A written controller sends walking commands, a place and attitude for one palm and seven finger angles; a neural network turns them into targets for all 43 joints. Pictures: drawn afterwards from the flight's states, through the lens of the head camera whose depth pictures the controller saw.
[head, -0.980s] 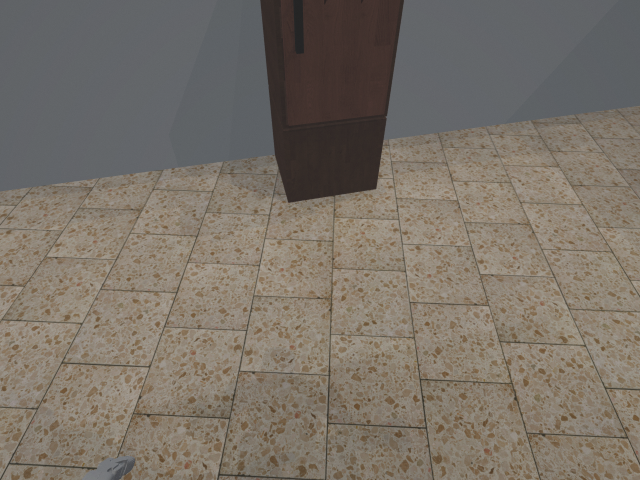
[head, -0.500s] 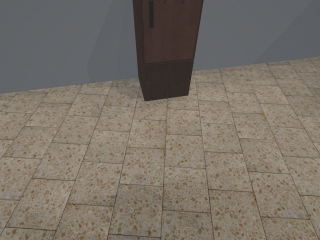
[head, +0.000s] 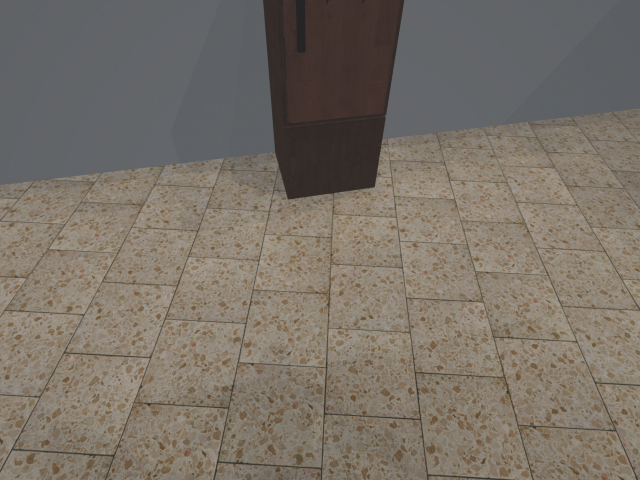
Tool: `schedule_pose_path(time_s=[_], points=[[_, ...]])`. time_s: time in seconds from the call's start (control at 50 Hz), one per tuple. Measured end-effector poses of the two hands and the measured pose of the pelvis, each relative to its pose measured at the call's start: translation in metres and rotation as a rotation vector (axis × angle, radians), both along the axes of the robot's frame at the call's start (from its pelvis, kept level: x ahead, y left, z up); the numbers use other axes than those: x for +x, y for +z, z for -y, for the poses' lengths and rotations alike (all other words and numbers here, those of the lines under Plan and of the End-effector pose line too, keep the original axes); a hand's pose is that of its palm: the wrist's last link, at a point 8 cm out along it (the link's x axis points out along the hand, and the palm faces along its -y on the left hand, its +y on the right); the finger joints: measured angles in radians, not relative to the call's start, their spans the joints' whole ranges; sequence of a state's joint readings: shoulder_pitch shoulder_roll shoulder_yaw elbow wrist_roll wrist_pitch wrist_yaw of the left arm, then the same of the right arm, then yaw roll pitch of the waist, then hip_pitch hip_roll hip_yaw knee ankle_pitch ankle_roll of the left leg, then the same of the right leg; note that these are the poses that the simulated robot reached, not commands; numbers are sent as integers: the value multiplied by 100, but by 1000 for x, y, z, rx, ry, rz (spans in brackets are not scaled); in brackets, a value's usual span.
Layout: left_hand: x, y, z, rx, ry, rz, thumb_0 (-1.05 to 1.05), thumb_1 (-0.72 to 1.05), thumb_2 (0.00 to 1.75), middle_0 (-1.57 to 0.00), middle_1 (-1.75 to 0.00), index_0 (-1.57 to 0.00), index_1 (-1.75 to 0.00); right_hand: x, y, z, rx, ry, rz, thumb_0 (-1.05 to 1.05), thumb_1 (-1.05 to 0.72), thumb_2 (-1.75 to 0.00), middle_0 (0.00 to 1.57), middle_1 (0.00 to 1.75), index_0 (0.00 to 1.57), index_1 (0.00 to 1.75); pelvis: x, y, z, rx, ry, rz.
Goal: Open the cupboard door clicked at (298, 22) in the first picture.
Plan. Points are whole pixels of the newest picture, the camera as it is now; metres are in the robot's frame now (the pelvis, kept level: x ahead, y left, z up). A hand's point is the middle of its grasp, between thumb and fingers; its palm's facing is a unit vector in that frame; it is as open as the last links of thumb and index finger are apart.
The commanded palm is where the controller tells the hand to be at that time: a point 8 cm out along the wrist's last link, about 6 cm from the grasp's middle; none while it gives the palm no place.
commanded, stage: look at it before walking up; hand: left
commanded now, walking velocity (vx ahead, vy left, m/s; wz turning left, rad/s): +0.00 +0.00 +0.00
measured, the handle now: (299, 23) +1.42 +0.14 +0.02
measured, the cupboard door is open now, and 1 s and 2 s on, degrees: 0 0 0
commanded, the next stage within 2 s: walk to a spot facing it in 0.56 s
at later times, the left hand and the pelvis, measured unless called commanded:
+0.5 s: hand out of the picture +0.09 +0.25 -0.15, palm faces -0.03 -0.94 -0.33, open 7.4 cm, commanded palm none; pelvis +0.01 +0.00 +0.00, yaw +0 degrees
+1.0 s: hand out of the picture +0.08 +0.18 -0.18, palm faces -0.14 -0.97 -0.21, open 7.4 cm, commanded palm none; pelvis +0.06 -0.02 -0.01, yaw -10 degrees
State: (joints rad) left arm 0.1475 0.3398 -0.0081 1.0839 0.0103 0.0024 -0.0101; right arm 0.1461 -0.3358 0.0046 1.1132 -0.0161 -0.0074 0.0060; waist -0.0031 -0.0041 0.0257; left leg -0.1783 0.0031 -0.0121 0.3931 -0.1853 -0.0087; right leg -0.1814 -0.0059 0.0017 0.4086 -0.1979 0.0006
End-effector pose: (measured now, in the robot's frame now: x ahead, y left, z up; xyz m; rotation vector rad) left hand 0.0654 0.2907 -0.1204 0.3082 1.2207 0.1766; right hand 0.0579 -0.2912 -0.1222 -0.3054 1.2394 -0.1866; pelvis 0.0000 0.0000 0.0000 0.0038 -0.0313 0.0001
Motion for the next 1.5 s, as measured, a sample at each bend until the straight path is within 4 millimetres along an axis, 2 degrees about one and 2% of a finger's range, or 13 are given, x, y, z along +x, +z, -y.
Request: schedule_pose_path(time_s=[0.44, 0.6, 0.76, 0.92, 0.96, 1.0, 1.08, 1.12, 1.16, 1.2, 1.32, 1.42, 1.5], points=[[13, 3, 0, 6, 0, 11, 1, 91, 89, -20, -30, -20, -30, 28, 4, 1, -2, 12, 44, 1, -90, -90, 20, 30, 20, 30, 10, 1, 1, 0, -3, 2], [15, 4, 1, 9, -3, 15, 1, 91, 89, -20, -30, -20, -30, 31, 5, 3, -3, 15, 44, 1, -90, -90, 20, 30, 20, 30, 11, 2, 2, 0, -3, 1], [12, 0, 6, 0, 4, -4, 1, 91, 89, -20, -30, -20, -30, 24, 1, 0, 1, 1, 28, 0, -90, -90, 20, 30, 20, 30, 14, 0, 3, -2, -21, 0], [-1, -24, 34, -86, -16, -129, 1, 91, 89, -20, -30, -20, -29, -8, -19, -20, 64, -111, -21, 0, -90, -90, 20, 30, 20, 30, 38, -10, 5, 6, -105, -24], [4, -26, 45, -96, -37, -167, 1, 91, 89, -20, -30, -20, -29, -21, -24, -21, 82, -165, -35, 0, -90, -90, 20, 30, 20, 30, 46, -12, 11, 17, -142, -24], [18, -26, 57, -104, -63, -186, 1, 91, 89, -20, -30, -20, -29, -35, -28, -21, 99, -216, -62, 0, -90, -90, 20, 30, 20, 30, 56, -12, 18, 22, -168, -25], [63, -30, 85, -108, -113, -122, 1, 91, 89, -20, -30, -20, -30, -57, -44, -13, 129, -276, -163, 0, -90, -90, 20, 30, 20, 30, 76, -23, 38, 15, -193, -25], [79, -33, 96, -103, -111, -70, 1, 91, 89, -20, -30, -20, -30, -56, -49, -6, 138, -282, -213, 1, -90, -90, 20, 30, 20, 30, 84, -27, 47, 5, -199, -22], [89, -31, 105, -105, -100, -55, 1, 91, 89, -20, -30, -20, -30, -42, -45, 0, 138, -285, -212, 1, -91, -90, 20, 30, 20, 30, 94, -23, 52, -5, -203, -16], [95, -26, 113, -110, -104, -70, 1, 91, 89, -20, -30, -20, -29, -16, -37, 7, 133, -287, -167, 1, -91, -90, 20, 30, 20, 30, 106, -16, 57, -3, -219, -18], [116, -21, 128, -135, -147, -167, 1, 91, 89, -20, -30, -20, -30, 84, -15, 21, 120, -303, 52, 1, -91, -90, 20, 30, 20, 30, 149, -2, 60, 0, -274, -40], [148, -27, 125, -152, -144, -204, 1, 91, 89, -20, -30, -20, -30, 164, -6, 18, 115, -278, 149, 1, -91, -90, 19, 30, 19, 30, 194, -4, 56, -18, -297, -51], [184, -42, 114, -162, -122, -226, 1, 91, 89, -20, -30, -20, -30, 226, -7, 8, 100, -244, 184, 1, -91, -90, 20, 30, 20, 30, 240, -14, 47, -33, -308, -50]])
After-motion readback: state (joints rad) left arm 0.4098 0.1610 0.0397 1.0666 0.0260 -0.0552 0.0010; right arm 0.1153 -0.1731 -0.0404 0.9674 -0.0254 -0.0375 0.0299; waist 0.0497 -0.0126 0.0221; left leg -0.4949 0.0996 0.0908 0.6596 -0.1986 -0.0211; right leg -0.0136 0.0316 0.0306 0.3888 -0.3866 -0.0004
